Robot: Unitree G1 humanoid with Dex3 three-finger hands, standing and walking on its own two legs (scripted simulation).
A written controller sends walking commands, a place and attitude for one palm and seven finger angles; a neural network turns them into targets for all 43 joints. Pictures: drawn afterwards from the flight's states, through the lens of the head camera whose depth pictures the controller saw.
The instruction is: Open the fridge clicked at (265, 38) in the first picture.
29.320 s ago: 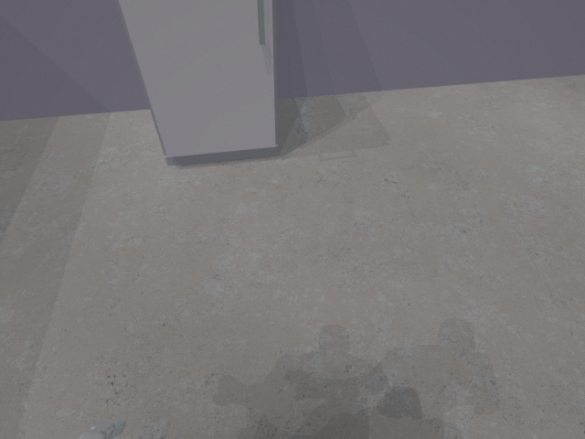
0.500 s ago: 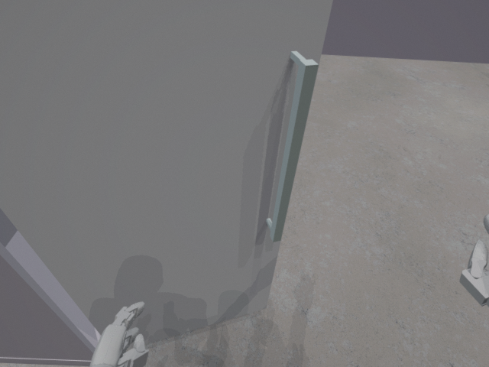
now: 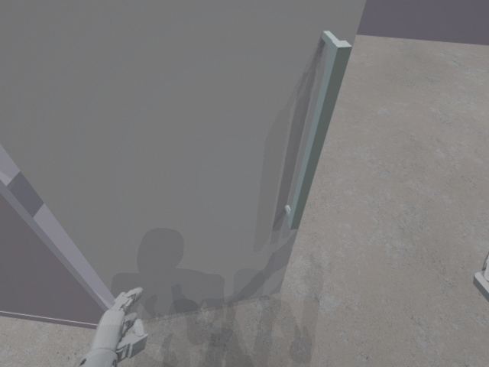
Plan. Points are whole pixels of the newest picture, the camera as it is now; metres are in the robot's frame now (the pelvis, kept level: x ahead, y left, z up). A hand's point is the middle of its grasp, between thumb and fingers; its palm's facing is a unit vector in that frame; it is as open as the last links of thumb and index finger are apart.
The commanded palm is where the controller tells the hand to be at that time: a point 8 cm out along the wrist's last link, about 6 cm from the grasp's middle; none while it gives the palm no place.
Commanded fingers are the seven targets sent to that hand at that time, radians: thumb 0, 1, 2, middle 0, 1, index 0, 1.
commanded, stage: step back with the hand held close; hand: right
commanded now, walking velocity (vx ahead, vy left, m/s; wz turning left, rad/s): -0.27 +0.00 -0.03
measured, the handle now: (306, 153) +0.48 -0.11 +0.10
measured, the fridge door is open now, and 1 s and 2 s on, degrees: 72 72 72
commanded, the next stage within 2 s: stop stepping back and stand still in 1.30 s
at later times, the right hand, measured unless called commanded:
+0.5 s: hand out of the picture +0.13 -0.28 +0.16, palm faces +0.49 +0.77 -0.40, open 7.4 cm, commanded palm +0.07 -0.32 +0.17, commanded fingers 0.00 -0.90 -0.90 0.20 0.30 0.20 0.30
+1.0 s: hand out of the picture +0.06 -0.30 +0.17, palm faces +0.53 +0.73 -0.43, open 7.4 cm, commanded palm +0.00 -0.33 +0.17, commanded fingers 0.00 -0.90 -0.90 0.20 0.30 0.20 0.30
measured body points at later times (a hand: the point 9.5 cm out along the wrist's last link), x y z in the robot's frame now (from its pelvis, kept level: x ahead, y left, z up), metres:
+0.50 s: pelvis -0.07 -0.02 -0.03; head -0.06 -0.04 +0.42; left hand +0.11 +0.22 -0.09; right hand +0.10 -0.32 +0.18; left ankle +0.04 +0.14 -0.74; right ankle -0.01 -0.09 -0.74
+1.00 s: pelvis -0.12 -0.02 -0.03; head -0.11 -0.05 +0.42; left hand +0.07 +0.21 -0.09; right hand +0.03 -0.33 +0.19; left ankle -0.12 +0.12 -0.72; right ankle -0.01 -0.09 -0.74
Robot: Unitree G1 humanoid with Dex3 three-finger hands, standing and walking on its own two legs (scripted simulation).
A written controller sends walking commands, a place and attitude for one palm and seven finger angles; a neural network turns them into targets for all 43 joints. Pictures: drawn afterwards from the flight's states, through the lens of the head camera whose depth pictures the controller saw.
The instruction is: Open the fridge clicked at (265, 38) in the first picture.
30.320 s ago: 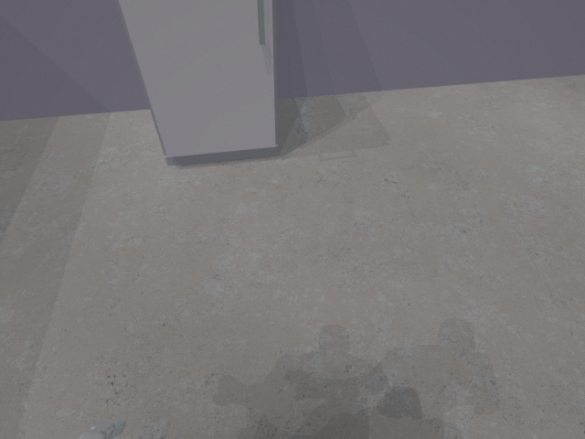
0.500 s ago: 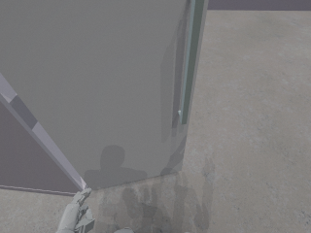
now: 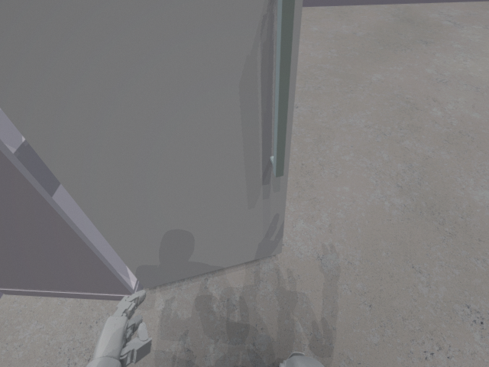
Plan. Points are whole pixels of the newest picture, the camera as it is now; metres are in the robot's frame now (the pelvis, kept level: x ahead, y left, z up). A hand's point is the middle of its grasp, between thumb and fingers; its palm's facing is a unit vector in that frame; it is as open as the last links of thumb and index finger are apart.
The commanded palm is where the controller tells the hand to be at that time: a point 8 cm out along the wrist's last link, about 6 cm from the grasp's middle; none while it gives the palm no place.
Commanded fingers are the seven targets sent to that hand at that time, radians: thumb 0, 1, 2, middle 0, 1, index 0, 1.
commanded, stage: step back with the hand held close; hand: right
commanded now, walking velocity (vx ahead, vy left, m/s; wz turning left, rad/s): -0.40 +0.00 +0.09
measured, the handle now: (278, 96) +0.61 -0.05 +0.12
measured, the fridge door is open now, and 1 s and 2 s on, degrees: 72 72 72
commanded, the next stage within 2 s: stop stepping back and stand still in 0.30 s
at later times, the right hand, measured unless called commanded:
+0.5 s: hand out of the picture +0.11 -0.26 +0.20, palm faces +0.25 +0.84 -0.48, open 7.4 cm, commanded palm +0.06 -0.30 +0.20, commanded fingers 0.00 -0.90 -0.90 0.20 0.30 0.20 0.30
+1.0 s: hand out of the picture +0.04 -0.29 +0.20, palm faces +0.35 +0.80 -0.48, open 7.4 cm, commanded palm -0.01 -0.33 +0.20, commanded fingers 0.00 -0.90 -0.90 0.20 0.30 0.20 0.30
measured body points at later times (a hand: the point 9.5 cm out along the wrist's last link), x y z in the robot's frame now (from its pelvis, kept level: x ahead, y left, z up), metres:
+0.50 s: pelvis -0.12 -0.02 +0.03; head -0.10 -0.06 +0.48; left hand +0.02 +0.23 -0.03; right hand +0.09 -0.30 +0.22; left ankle -0.19 +0.09 -0.70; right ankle +0.03 -0.09 -0.71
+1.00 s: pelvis -0.18 -0.05 +0.02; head -0.20 -0.06 +0.47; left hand -0.07 +0.19 -0.07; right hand +0.01 -0.33 +0.22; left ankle -0.17 +0.05 -0.71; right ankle -0.15 -0.15 -0.68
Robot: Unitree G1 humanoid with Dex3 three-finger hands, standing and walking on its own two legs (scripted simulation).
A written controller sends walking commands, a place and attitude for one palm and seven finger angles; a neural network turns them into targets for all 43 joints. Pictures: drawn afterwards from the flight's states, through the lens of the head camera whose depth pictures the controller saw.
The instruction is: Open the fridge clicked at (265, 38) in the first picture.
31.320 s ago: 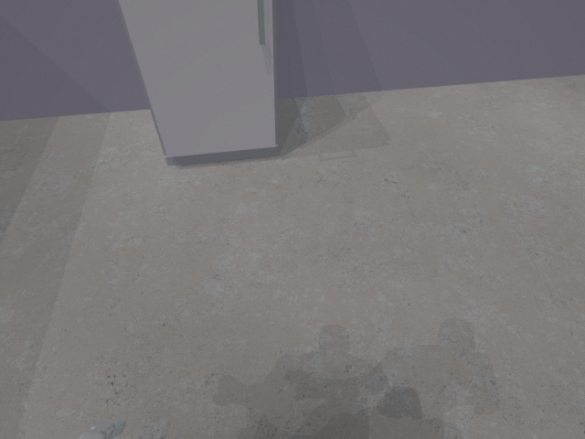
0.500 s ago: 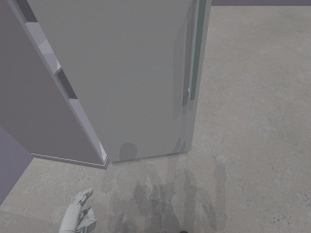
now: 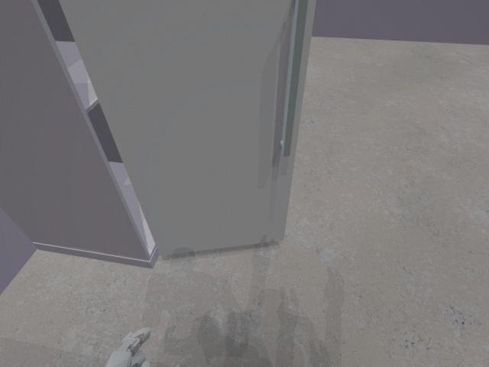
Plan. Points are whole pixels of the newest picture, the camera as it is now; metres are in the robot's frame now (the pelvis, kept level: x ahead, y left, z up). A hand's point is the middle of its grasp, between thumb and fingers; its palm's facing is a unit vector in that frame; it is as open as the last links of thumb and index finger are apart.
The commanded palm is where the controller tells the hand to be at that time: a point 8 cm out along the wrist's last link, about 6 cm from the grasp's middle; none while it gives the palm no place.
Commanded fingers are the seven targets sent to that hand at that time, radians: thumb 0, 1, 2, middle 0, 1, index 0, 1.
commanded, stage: stop stepping back and stand still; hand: right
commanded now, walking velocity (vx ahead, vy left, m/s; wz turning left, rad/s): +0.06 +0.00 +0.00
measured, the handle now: (290, 86) +0.78 -0.08 +0.11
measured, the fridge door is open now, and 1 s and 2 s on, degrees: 72 72 72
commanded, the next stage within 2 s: let the arm hang, fingers relaxed in 0.58 s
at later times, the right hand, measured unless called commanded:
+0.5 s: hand out of the picture +0.23 -0.29 +0.17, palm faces +0.42 +0.78 -0.47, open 7.4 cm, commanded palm +0.17 -0.33 +0.19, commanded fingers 0.00 -0.90 -0.90 0.20 0.30 0.20 0.30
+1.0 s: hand out of the picture +0.06 -0.21 -0.17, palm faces +0.01 +0.98 -0.17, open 7.1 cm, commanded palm none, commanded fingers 0.00 -0.90 -0.90 0.20 0.30 0.20 0.30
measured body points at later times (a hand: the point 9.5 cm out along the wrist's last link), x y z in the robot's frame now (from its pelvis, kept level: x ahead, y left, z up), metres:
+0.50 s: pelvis +0.03 -0.03 +0.01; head +0.03 -0.03 +0.46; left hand +0.20 +0.20 -0.07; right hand +0.20 -0.33 +0.19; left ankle +0.01 +0.09 -0.73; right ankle +0.06 -0.13 -0.73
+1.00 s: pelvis +0.01 -0.03 +0.00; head +0.03 -0.04 +0.45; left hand +0.09 +0.23 -0.13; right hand +0.06 -0.26 -0.15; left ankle +0.01 +0.09 -0.73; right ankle +0.06 -0.13 -0.73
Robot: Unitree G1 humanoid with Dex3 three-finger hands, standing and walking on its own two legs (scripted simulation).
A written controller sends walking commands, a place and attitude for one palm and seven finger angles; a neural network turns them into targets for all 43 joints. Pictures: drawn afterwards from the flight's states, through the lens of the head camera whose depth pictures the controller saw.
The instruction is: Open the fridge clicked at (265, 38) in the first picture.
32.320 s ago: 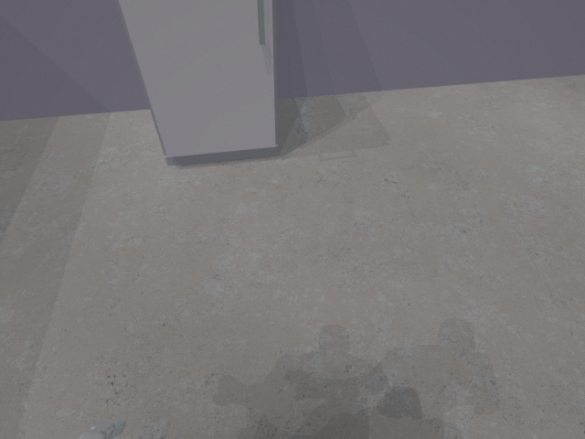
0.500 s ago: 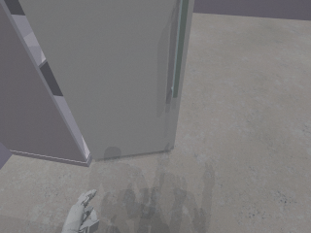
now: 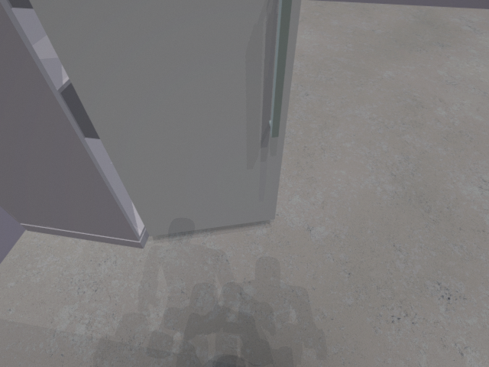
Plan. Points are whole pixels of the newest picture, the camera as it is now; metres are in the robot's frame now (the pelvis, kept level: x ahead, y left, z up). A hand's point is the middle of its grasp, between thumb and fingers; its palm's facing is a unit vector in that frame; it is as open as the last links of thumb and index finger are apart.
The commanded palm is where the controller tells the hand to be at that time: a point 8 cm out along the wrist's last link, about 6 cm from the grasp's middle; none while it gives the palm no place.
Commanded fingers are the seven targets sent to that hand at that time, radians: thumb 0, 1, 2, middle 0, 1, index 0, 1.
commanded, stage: let the arm hang, fingers relaxed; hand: right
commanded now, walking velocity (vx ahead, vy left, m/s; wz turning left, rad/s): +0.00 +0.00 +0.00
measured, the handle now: (278, 62) +0.78 -0.02 +0.10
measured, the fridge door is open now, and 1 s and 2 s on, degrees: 72 72 72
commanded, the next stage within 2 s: look to check the result in 0.78 s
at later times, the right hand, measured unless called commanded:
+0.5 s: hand out of the picture +0.01 -0.19 -0.17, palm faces +0.00 +0.98 -0.20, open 7.3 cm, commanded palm none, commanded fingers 0.00 -0.90 -0.90 0.20 0.30 0.20 0.30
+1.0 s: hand out of the picture +0.02 -0.19 -0.17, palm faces -0.01 +0.98 -0.19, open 7.3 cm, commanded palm none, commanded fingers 0.00 -0.90 -0.90 0.20 0.30 0.20 0.30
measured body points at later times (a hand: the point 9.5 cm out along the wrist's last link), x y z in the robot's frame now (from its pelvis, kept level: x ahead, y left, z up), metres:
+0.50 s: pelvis +0.00 -0.01 +0.01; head +0.01 -0.01 +0.46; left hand +0.00 +0.21 -0.16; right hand +0.01 -0.24 -0.15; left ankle +0.00 +0.12 -0.73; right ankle +0.05 -0.10 -0.73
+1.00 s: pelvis +0.01 -0.01 +0.01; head +0.03 -0.02 +0.46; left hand +0.02 +0.21 -0.15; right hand +0.02 -0.24 -0.15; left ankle +0.00 +0.12 -0.73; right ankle +0.05 -0.10 -0.73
